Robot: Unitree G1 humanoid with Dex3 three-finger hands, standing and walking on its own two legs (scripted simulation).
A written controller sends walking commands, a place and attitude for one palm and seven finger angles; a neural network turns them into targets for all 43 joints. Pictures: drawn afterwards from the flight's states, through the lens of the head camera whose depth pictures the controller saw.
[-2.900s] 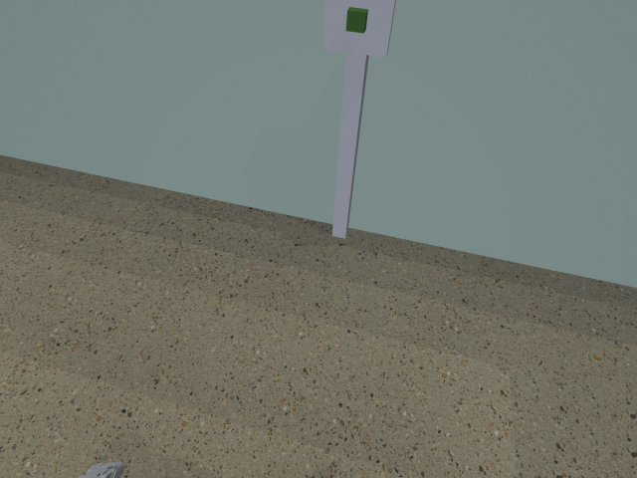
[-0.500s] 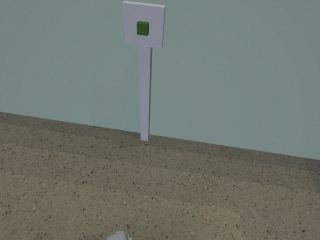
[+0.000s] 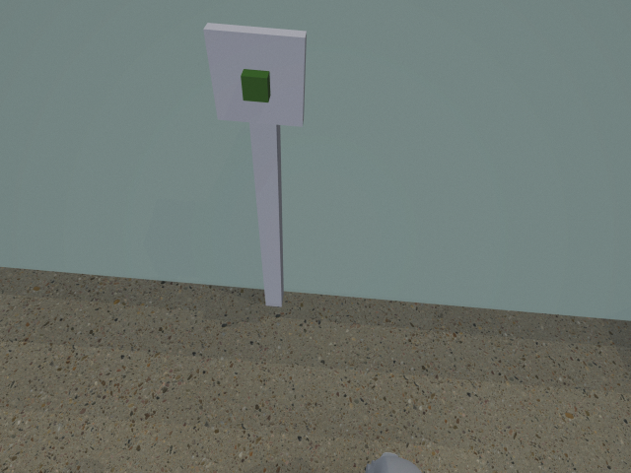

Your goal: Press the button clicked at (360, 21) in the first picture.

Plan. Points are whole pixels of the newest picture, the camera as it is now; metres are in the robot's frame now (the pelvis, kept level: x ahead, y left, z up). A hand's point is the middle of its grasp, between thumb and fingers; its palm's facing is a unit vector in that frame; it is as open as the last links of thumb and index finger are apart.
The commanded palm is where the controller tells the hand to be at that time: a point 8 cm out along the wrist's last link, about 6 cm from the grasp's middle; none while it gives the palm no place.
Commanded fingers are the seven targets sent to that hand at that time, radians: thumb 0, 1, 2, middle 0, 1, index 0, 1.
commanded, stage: take the last steps up to it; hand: left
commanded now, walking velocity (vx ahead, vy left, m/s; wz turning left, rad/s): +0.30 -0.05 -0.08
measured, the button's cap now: (256, 85) +0.75 +0.15 +0.11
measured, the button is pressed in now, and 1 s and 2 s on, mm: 0 0 0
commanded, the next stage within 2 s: come to a stop and stand still in 0.44 s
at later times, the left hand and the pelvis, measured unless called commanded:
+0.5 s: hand (245, 465) +0.17 +0.11 -0.18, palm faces +0.05 -0.98 -0.17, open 7.2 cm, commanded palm none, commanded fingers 0.00 0.90 0.90 -0.20 -0.30 -0.20 -0.30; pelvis +0.17 -0.06 -0.01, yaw +0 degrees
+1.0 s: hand (224, 419) +0.23 +0.15 -0.19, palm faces +0.02 -0.97 -0.24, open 7.3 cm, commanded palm none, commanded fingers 0.00 0.90 0.90 -0.20 -0.30 -0.20 -0.30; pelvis +0.19 -0.05 -0.01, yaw -2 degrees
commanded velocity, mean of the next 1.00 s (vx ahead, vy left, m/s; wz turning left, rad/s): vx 0.06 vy -0.03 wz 0.00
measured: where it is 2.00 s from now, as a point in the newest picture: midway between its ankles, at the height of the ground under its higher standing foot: outside the picture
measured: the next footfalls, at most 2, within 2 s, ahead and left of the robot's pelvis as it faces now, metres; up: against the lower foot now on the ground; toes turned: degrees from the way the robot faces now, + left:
right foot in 0.16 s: +0.18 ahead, -0.16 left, +0.00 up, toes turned -10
left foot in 0.62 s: +0.32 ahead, +0.06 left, +0.00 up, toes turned +8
